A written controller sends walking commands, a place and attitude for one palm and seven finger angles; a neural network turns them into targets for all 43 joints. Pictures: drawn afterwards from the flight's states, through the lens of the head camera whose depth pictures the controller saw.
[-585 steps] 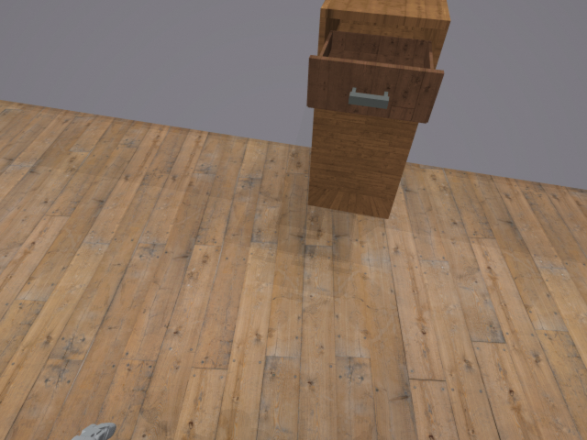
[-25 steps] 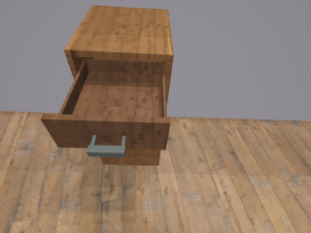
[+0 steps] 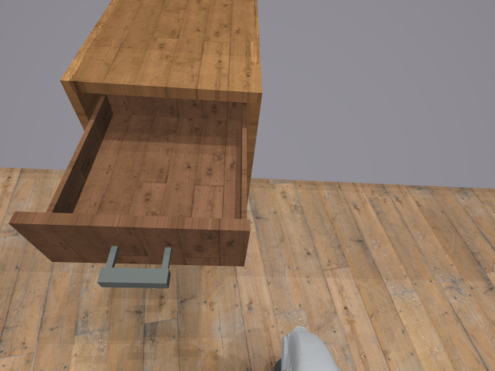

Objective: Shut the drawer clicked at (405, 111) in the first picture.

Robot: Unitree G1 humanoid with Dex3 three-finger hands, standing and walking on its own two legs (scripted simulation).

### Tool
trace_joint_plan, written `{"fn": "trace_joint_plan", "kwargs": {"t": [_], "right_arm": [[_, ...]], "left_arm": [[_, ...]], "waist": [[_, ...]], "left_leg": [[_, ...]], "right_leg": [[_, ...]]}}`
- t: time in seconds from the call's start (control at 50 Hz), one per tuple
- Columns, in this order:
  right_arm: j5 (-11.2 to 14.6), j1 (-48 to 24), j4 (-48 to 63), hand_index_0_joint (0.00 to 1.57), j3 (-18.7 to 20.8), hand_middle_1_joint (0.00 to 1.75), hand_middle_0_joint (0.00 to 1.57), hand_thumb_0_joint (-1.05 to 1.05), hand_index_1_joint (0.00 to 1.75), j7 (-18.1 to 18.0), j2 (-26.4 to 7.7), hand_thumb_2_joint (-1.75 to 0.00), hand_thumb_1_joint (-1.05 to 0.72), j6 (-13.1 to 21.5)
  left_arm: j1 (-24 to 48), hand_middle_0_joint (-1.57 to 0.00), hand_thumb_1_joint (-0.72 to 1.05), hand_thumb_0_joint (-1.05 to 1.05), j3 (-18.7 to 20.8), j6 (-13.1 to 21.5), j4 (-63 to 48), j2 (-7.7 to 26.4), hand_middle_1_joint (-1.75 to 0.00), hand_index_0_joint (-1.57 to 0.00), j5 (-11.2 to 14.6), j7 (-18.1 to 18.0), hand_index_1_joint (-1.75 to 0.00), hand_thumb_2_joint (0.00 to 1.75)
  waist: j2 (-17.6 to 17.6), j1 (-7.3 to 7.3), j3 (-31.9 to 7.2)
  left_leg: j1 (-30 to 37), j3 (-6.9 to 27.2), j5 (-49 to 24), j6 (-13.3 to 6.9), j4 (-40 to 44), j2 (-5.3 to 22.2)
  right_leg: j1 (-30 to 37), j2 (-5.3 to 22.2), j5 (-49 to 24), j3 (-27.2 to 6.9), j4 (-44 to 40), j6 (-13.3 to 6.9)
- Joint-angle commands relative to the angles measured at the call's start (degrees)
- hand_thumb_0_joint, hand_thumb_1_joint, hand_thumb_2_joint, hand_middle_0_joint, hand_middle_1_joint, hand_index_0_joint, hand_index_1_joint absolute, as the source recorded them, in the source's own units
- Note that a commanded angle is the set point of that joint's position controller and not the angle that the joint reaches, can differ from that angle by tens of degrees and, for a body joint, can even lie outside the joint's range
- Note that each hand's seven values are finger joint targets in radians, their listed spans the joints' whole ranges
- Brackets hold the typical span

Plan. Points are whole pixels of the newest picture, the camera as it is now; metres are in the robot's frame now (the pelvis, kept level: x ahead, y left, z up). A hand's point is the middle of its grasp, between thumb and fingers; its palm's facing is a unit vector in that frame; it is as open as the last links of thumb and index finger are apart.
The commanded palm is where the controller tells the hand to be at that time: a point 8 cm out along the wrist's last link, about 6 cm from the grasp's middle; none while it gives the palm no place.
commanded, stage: come to a stop and stand still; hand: left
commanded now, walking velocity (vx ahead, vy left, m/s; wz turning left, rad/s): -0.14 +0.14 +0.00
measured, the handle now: (138, 265) +0.27 +0.19 +0.00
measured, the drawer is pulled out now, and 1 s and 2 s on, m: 0.30 0.30 0.30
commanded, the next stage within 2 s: look again from close up in 1.36 s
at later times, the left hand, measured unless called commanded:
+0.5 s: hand out of the picture +0.06 +0.16 -0.20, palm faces +0.06 -0.99 -0.15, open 7.4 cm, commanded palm none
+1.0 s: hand out of the picture -0.09 +0.12 -0.18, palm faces +0.06 -0.98 -0.18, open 7.4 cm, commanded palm none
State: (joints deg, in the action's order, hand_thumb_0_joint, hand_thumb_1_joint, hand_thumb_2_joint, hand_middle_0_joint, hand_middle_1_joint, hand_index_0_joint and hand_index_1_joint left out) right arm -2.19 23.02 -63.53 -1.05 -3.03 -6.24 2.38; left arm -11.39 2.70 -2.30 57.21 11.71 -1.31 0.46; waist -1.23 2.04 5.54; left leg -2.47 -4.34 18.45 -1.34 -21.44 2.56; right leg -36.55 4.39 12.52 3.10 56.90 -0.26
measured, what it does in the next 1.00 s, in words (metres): steps on the spot: right foot, then left foot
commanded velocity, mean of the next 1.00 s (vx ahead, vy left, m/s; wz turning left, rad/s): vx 0.02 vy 0.03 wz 0.00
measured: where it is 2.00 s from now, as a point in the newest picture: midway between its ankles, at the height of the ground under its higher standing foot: outside the picture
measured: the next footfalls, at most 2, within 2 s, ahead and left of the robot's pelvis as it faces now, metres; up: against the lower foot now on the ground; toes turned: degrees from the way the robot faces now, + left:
right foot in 0.12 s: +0.17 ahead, -0.18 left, +0.00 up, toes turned -4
left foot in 0.42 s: -0.01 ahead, +0.06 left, +0.00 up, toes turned +1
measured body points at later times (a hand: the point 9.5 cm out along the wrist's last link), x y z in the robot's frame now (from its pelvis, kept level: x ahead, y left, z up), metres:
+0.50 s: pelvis -0.03 -0.02 -0.02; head -0.03 +0.02 +0.42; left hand +0.06 +0.21 -0.18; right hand +0.02 -0.26 -0.15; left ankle +0.00 +0.06 -0.75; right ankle +0.08 -0.16 -0.71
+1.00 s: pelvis -0.07 -0.04 -0.01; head -0.08 -0.06 +0.44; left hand -0.09 +0.17 -0.16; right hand -0.13 -0.25 -0.17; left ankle -0.01 +0.06 -0.74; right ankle -0.09 -0.14 -0.75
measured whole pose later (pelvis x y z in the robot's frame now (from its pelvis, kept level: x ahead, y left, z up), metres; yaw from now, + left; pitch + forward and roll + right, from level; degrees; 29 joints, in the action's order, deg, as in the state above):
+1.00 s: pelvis -0.07 -0.04 -0.01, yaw +1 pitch +0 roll +1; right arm -1.3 23.2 -65.3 0.5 -1.1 -7.1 -2.3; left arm -21.0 0.5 -0.8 61.8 6.4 -0.7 -1.6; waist 0.8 1.3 -2.0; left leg -17.8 -3.9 12.4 -1.2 -26.9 -0.6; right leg -10.1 0.1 16.7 2.4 27.2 -1.9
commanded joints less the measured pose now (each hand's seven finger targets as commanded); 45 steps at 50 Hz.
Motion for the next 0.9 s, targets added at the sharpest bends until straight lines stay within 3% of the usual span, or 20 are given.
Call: {"fn": "trace_joint_plan", "kwargs": {"t": [0.0,0.06,0.08,0.1,0.12,0.14,0.18,0.24,0.3,0.36,0.38,0.4,0.42,0.44,0.48,0.52,0.62,0.78,0.86,0.88], "right_arm": [[0.25,1.99,1.9,0.2,1.93,0.3,0.2,0.0,0.3,0.08,-10.48,-0.9,-0.9,0.18],[1.4,2.58,1.98,0.2,2.49,0.3,0.2,0.0,0.3,1.13,-10.36,-0.9,-0.9,-0.38],[1.76,5.58,1.91,0.2,2.46,0.3,0.2,0.0,0.3,1.67,-8.03,-0.9,-0.9,-0.73],[2.31,10.32,2.21,0.2,2.96,0.3,0.2,0.0,0.3,1.38,-5.72,-0.9,-0.9,-1.43],[2.63,10.19,2.66,0.2,3.3,0.3,0.2,0.0,0.3,0.94,-6.54,-0.9,-0.9,-2.07],[2.12,9.19,3.06,0.2,3.11,0.3,0.2,0.0,0.3,1.14,-4.07,-0.9,-0.9,-2.34],[1.97,7.2,2.75,0.2,3.52,0.3,0.2,0.0,0.3,1.13,-4.71,-0.9,-0.9,-3.82],[1.83,2.72,4.93,0.2,3.86,0.3,0.2,0.0,0.3,1.73,-5.73,-0.9,-0.9,-4.18],[1.55,1.66,6.1,0.2,4.07,0.3,0.2,0.0,0.3,2.34,-5.22,-0.9,-0.9,-4.65],[1.56,8.18,4.9,0.2,4.25,0.3,0.2,0.0,0.3,2.75,-5.32,-0.9,-0.9,-4.31],[1.43,9.06,5.38,0.2,4.71,0.3,0.2,0.0,0.3,2.5,-7.13,-0.9,-0.9,-4.22],[0.57,6.66,7.29,0.2,5.43,0.3,0.2,0.0,0.3,2.26,-11.8,-0.9,-0.9,-3.93],[0.09,-1.74,10.41,0.2,5.12,0.3,0.2,0.0,0.3,1.68,-13.51,-0.9,-0.9,-4.28],[-0.09,-8.69,11.61,0.2,4.56,0.3,0.2,0.0,0.3,1.63,-12.54,-0.9,-0.9,-4.16],[0.24,-12.67,12.49,0.2,4.0,0.3,0.2,0.0,0.3,1.46,-10.88,-0.9,-0.9,-2.72],[0.55,-8.58,10.89,0.2,4.01,0.3,0.2,0.0,0.3,1.37,-10.41,-0.9,-0.9,-1.3],[0.55,2.61,6.64,0.2,3.99,0.3,0.2,0.0,0.3,0.75,-8.94,-0.9,-0.9,-0.46],[0.28,2.5,4.56,0.2,3.56,0.3,0.2,0.0,0.3,0.89,-9.88,-0.9,-0.9,-1.11],[0.89,-0.08,2.91,0.2,3.6,0.3,0.2,0.0,0.3,1.28,-9.57,-0.9,-0.9,-2.39],[1.24,-0.28,2.39,0.2,3.26,0.3,0.2,0.0,0.3,1.53,-7.91,-0.9,-0.9,-2.48]], "left_arm": [[0.89,-0.2,0.9,0.0,-1.11,2.0,-4.26,-1.61,-0.3,-0.2,0.85,0.03,-0.3,0.9],[-10.12,-0.2,0.9,0.0,0.07,3.95,-1.07,3.78,-0.3,-0.2,0.61,-1.01,-0.3,0.9],[-11.87,-0.2,0.9,0.0,0.8,4.35,-0.81,7.67,-0.3,-0.2,0.33,-1.72,-0.3,0.9],[-11.61,-0.2,0.9,0.0,1.6,4.53,-1.36,11.36,-0.3,-0.2,0.37,-1.98,-0.3,0.9],[-9.29,-0.2,0.9,0.0,1.72,4.55,-2.68,11.5,-0.3,-0.2,0.25,-2.06,-0.3,0.9],[-4.82,-0.2,0.9,0.0,1.48,3.69,-4.01,10.39,-0.3,-0.2,-0.23,-2.26,-0.3,0.9],[-1.35,-0.2,0.9,0.0,1.81,3.46,-4.78,8.63,-0.3,-0.2,-0.18,-2.87,-0.3,0.9],[-0.24,-0.2,0.9,0.0,2.42,2.3,-6.53,8.9,-0.3,-0.2,-0.37,-3.23,-0.3,0.9],[1.13,-0.2,0.9,0.0,2.89,1.51,-7.62,9.73,-0.3,-0.2,-0.56,-3.17,-0.3,0.9],[4.96,-0.2,0.9,0.0,2.77,0.09,-9.01,9.01,-0.3,-0.2,-0.42,-2.64,-0.3,0.9],[4.89,-0.2,0.9,0.0,2.2,-0.53,-10.17,6.81,-0.3,-0.2,-0.16,-2.46,-0.3,0.9],[4.76,-0.2,0.9,0.0,1.73,-1.29,-11.29,1.99,-0.3,-0.2,0.48,-2.5,-0.3,0.9],[5.59,-0.2,0.9,0.0,1.47,-1.65,-11.26,1.97,-0.3,-0.2,0.67,-2.81,-0.3,0.9],[2.43,-0.2,0.9,0.0,2.03,-1.77,-9.54,3.25,-0.3,-0.2,0.21,-2.26,-0.3,0.9],[-4.59,-0.2,0.9,0.0,2.15,-1.26,-6.32,2.76,-0.3,-0.2,-0.51,-1.31,-0.3,0.9],[-6.81,-0.2,0.9,0.0,1.61,-0.06,-4.03,2.13,-0.3,-0.2,-0.6,-0.77,-0.3,0.9],[-3.98,-0.2,0.9,0.0,1.1,1.25,-4.31,1.57,-0.3,-0.2,-0.7,-0.49,-0.3,0.9],[-8.45,-0.2,0.9,0.0,-0.75,0.96,-1.2,-0.29,-0.3,-0.2,-0.22,-0.91,-0.3,0.9],[-17.35,-0.2,0.9,0.0,-1.16,1.28,3.36,-1.91,-0.3,-0.2,0.21,-1.75,-0.3,0.9],[-18.19,-0.2,0.9,0.0,-1.12,1.73,4.0,-0.5,-0.3,-0.2,0.16,-2.11,-0.3,0.9]], "waist": [[11.19,-0.78,0.49],[3.16,-5.24,-7.13],[-4.56,-5.14,-11.63],[-13.73,-3.35,-16.36],[-11.0,-2.23,-15.24],[-6.96,-0.78,-6.24],[-16.49,-0.99,-9.51],[-10.83,-2.03,-11.68],[-7.45,-1.87,-11.28],[-7.55,1.97,-8.97],[0.02,2.44,-6.52],[19.36,3.01,-2.47],[20.8,1.06,3.59],[16.38,-2.63,3.49],[11.54,-5.67,-0.18],[5.8,-3.67,-1.97],[5.23,1.07,-1.89],[6.99,0.27,-5.17],[4.49,-3.52,-5.36],[0.2,-3.66,-4.83]], "left_leg": [[-6.73,3.22,-41.32,-6.4,0.93,11.26],[-8.75,2.3,-28.09,-1.86,-11.19,6.42],[-15.63,0.46,-9.55,0.26,-20.05,1.4],[-16.82,0.7,17.59,1.38,-32.52,-3.54],[-14.58,5.17,21.81,0.61,-37.53,-2.21],[-16.03,4.76,20.11,0.21,-37.97,-1.74],[-18.12,3.84,18.64,1.77,-42.8,-0.82],[-19.29,3.51,15.71,2.6,-39.31,-1.29],[-14.54,1.3,10.0,2.78,-30.96,-2.32],[-0.99,-1.53,0.98,1.19,-10.44,-4.07],[-1.11,3.04,5.16,0.41,-2.1,-1.19],[-8.94,21.67,19.41,-3.76,10.09,11.33],[-26.76,27.71,25.0,-7.14,17.93,17.28],[-31.66,24.38,25.01,-7.33,19.28,15.08],[-28.07,18.66,18.99,-5.85,15.0,11.02],[-16.56,15.2,13.46,-6.78,12.26,9.74],[-4.09,19.33,11.83,-8.33,12.47,12.42],[-8.68,18.39,9.01,-8.58,13.15,12.29],[-18.57,13.02,13.72,-4.11,10.82,7.7],[-21.98,10.42,11.47,-1.99,7.39,4.78]], "right_leg": [[13.11,-1.41,-2.95,1.88,-15.29,-0.52],[32.46,-0.65,-19.27,0.46,-29.15,0.07],[40.22,7.88,-39.65,-8.43,-27.19,-2.87],[40.37,19.61,-53.43,-18.53,-29.67,-9.77],[31.44,22.0,-47.14,-18.62,-33.84,-13.16],[22.05,19.96,-40.56,-14.37,-34.16,-12.33],[22.59,18.45,-34.56,-17.05,-35.56,-12.69],[22.2,16.98,-29.31,-12.87,-34.58,-11.74],[15.68,15.59,-12.22,-13.43,-37.27,-10.29],[4.4,9.83,12.53,-10.04,-37.65,-4.07],[0.01,4.57,18.79,-6.13,-29.36,-1.43],[-5.67,-3.65,19.59,0.71,-9.91,1.58],[0.02,-5.09,15.43,-4.1,0.48,1.35],[4.2,-4.5,8.09,-7.2,7.64,0.59],[5.23,-4.78,3.13,-6.0,16.04,0.72],[1.36,-4.2,2.01,-4.06,15.15,0.84],[-3.39,-2.67,5.62,-2.54,7.77,0.66],[13.43,-2.31,14.53,-1.07,-14.86,-0.38],[30.07,-4.18,7.28,0.53,-32.59,-1.11],[33.72,-1.93,7.34,-3.35,-36.83,-1.77]]}}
